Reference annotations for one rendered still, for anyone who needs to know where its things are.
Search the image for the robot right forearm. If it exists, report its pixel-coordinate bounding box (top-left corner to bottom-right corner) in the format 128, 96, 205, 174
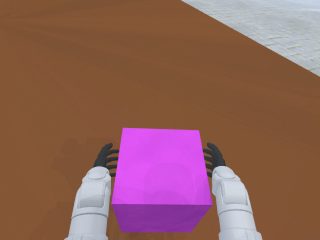
212, 166, 263, 240

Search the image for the robot left hand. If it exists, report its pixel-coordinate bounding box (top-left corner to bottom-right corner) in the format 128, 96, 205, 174
93, 143, 120, 177

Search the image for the carton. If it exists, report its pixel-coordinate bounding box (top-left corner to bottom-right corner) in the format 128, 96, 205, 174
111, 128, 213, 233

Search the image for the robot right hand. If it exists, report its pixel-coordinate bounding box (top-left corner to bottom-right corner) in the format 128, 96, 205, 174
202, 142, 226, 178

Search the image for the robot left forearm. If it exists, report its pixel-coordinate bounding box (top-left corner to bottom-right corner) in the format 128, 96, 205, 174
64, 166, 111, 240

